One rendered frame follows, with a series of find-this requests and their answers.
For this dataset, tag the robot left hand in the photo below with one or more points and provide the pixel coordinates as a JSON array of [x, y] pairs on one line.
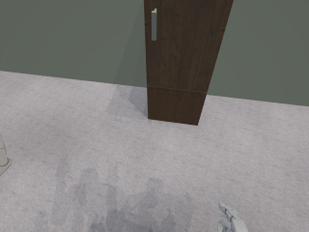
[[4, 161]]

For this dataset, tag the robot right hand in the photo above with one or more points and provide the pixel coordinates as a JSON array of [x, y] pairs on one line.
[[237, 224]]

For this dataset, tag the handle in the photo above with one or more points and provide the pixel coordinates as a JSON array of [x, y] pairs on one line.
[[154, 24]]

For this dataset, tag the cupboard door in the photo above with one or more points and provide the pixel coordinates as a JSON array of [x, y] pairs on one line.
[[187, 34]]

